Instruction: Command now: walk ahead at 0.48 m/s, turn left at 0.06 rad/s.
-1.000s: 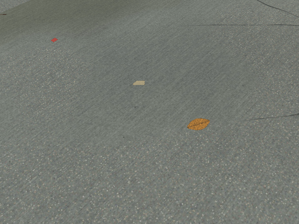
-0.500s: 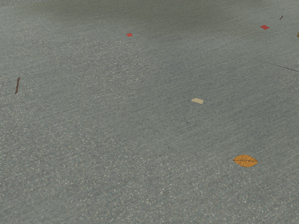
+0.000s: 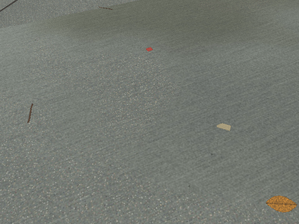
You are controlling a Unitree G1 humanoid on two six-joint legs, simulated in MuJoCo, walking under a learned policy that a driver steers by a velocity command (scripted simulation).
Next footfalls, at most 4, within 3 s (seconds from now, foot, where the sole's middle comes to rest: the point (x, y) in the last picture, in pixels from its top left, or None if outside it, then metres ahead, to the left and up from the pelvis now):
0.34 left None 0.38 0.10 -0.78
0.88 right None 0.34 -0.08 -0.78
1.38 left None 0.45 0.09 -0.78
1.80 right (212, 201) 0.58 -0.24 -0.78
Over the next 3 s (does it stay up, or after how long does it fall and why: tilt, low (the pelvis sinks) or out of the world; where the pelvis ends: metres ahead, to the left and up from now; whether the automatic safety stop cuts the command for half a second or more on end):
stays up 0.93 -0.34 0.00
